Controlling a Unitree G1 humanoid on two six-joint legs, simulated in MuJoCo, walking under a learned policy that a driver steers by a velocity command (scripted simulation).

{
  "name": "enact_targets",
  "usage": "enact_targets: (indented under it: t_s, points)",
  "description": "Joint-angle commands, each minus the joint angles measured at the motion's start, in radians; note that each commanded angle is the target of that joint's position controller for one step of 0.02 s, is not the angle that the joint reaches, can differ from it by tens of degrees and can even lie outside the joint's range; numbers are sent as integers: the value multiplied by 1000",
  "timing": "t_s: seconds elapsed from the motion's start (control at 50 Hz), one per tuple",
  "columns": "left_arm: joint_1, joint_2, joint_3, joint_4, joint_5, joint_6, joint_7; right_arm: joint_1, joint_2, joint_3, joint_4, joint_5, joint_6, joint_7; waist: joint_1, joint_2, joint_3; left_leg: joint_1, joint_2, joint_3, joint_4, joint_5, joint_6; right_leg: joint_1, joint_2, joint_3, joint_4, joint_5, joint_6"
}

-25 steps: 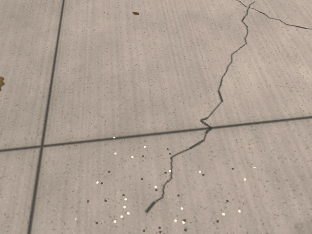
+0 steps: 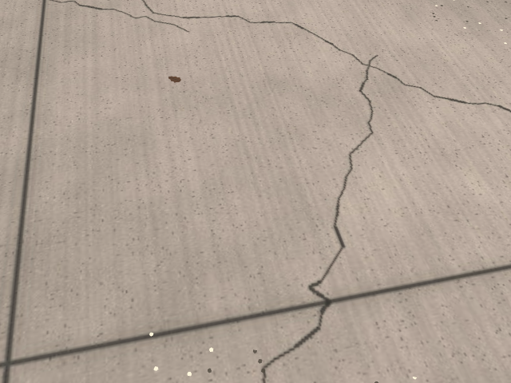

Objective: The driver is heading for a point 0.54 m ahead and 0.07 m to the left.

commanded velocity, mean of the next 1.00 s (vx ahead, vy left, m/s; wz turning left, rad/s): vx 0.40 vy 0.00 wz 0.41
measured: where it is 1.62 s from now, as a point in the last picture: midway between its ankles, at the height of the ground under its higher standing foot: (216, 369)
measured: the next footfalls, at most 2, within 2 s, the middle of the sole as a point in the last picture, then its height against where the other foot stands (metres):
right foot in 0.30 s outside the picture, level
left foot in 0.78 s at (164, 374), level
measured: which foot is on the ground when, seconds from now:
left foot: down 0.00-0.30, up 0.32-0.76, down 0.78-1.00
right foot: up 0.00-0.28, down 0.30-0.78, up 0.80-1.00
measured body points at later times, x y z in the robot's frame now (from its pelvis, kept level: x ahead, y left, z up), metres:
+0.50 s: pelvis +0.27 -0.03 +0.00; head +0.29 -0.03 +0.45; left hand +0.30 +0.27 -0.10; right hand +0.46 -0.27 -0.11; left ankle +0.24 +0.11 -0.66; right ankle +0.30 -0.13 -0.74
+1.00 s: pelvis +0.44 +0.09 -0.01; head +0.47 +0.12 +0.44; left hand +0.42 +0.39 -0.13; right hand +0.70 -0.06 -0.11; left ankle +0.47 +0.20 -0.74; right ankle +0.52 -0.05 -0.70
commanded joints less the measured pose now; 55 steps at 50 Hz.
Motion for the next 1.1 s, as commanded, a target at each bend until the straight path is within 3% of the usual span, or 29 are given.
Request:
enact_targets:
  t_s: [0.02,0.1,0.18,0.24,0.28,0.3,0.32,0.34,0.36,0.38,0.4,0.42,0.48,0.58,0.68,0.72,0.76,0.78,0.8,0.82,0.84,0.86,0.88,0.9,0.92,0.96,1.02,1.06,1.1]
  points:
    - [-26,67,21,-84,7,-14,7,-18,-145,-34,-65,8,-10,-19,26,122,-51,119,238,-301,-187,155,185,-125,-31,9,-142,58,39]
    - [-169,35,6,-112,-2,-20,1,34,-177,-46,-44,18,7,-41,-20,116,-28,55,200,-247,-179,149,149,-52,5,8,-398,286,69]
    - [-273,50,9,-137,-18,-35,-15,102,-173,-46,-23,25,27,-49,-52,120,-19,75,208,-299,-125,97,132,20,46,21,-528,351,68]
    - [-262,83,23,-139,-24,-49,-21,99,-178,-51,-27,24,39,-55,-24,145,-23,126,226,-378,-53,87,111,94,53,34,-598,270,41]
    - [-121,120,45,-104,-18,-55,-12,64,-150,-44,-45,21,41,-54,57,147,-87,84,175,-358,78,156,69,319,27,25,-660,267,-11]
    - [29,170,61,-87,-3,-56,-2,43,-102,-27,-68,8,36,-48,130,81,-210,-23,126,-289,311,92,34,560,-114,144,-627,232,-77]
    - [140,253,82,-60,8,-41,1,170,-31,-4,-89,22,25,-49,103,-190,-354,-337,-13,-138,623,-289,-34,895,-346,519,-658,106,-236]
    - [154,192,72,-45,-13,-32,-6,184,-105,-12,-87,33,22,-51,103,-246,-324,-499,53,-119,794,-442,-48,879,-412,716,-725,-99,-269]
    - [106,122,52,-54,-16,-28,-5,101,-171,-32,-86,33,27,-50,119,-130,-181,-543,97,-124,858,-355,-55,755,-363,592,-750,-130,-229]
    - [57,97,42,-57,-10,-23,-4,40,-171,-35,-96,23,33,-50,107,-62,-98,-524,128,-92,860,-278,-63,636,-316,453,-768,-32,-198]
    - [21,73,33,-49,-7,-21,-6,4,-157,-37,-109,13,35,-46,88,-44,-38,-508,151,-82,825,-227,-68,540,-274,360,-798,65,-185]
    - [-1,59,27,-42,-1,-22,-7,-5,-143,-39,-116,13,40,-40,65,-65,-14,-475,177,-79,798,-194,-69,473,-244,283,-824,132,-172]
    - [-12,75,34,-17,-7,-32,-10,-21,-88,-29,-139,20,55,-29,43,-76,4,-445,202,-49,736,-137,-83,392,-223,144,-888,254,-181]
    - [-4,135,50,22,-8,-30,-4,-122,-72,-15,-175,15,49,-7,61,-32,7,-436,206,-18,492,94,-90,411,-208,-40,-906,407,-172]
    - [65,178,53,74,-30,-5,2,-261,-61,-7,-232,5,34,19,94,-29,24,-302,141,58,245,160,-53,446,-207,-134,-825,645,-131]
    - [66,206,59,85,-44,5,5,-231,-96,-22,-236,-2,32,24,59,-58,-14,-220,98,77,190,92,-20,496,-217,-139,-728,802,-109]
    - [60,197,53,90,-48,12,11,-43,-165,-59,-182,-12,33,14,-51,-34,-120,70,44,95,74,217,29,450,-165,-185,-473,863,-53]
    - [88,152,33,71,-14,6,11,58,-242,-77,-166,-21,41,-7,-80,69,-222,334,181,-53,124,624,78,263,-107,-209,-217,550,-1]
    - [241,42,-14,59,20,-3,-10,18,-294,-61,-190,-44,45,-20,25,302,-397,660,508,-462,187,1037,305,-68,25,-144,171,-389,71]
    - [241,132,1,114,-13,-2,-20,62,-213,-46,-192,-31,51,-13,-52,181,-572,635,517,-514,137,920,342,-36,8,46,265,-415,69]
    - [130,165,13,83,-46,8,-20,4,-182,-35,-182,-21,52,-6,-52,145,-422,531,444,-368,107,835,291,-105,-33,31,257,-360,66]
    - [65,145,6,67,-39,17,-9,-64,-147,-25,-172,-6,50,-5,-26,94,-293,398,384,-288,70,716,237,-139,-61,6,180,-292,67]
    - [42,138,7,73,-25,31,5,-117,-119,-14,-170,-6,50,-8,1,74,-214,259,354,-244,30,630,207,-105,-82,7,115,-241,74]
    - [67,134,9,80,-20,51,12,-157,-120,-14,-167,-16,51,-8,44,91,-178,115,329,-199,-14,580,192,-3,-91,7,60,-196,80]
    - [102,117,7,94,-17,67,19,-188,-130,-18,-166,-28,50,-7,72,110,-167,15,313,-164,-49,542,188,82,-77,-12,17,-155,87]
    - [131,84,0,108,-10,81,30,-223,-126,-20,-154,-36,45,-10,92,132,-167,-65,295,-116,-78,496,192,168,-64,-27,-107,-115,96]
    - [74,76,-4,106,-4,90,35,-219,-118,-18,-121,-32,49,-22,65,144,-172,-81,286,-107,-108,258,172,231,-61,-22,-261,14,81]
    - [37,82,-1,103,-5,96,32,-217,-110,-13,-99,-31,58,-26,55,148,-142,-107,278,-122,-126,17,151,269,-52,-25,-340,63,67]
    - [30,70,-2,107,7,94,26,-230,-85,-2,-82,-24,64,-26,74,133,-99,-154,242,-119,-115,-220,100,349,-32,-45,-484,139,42]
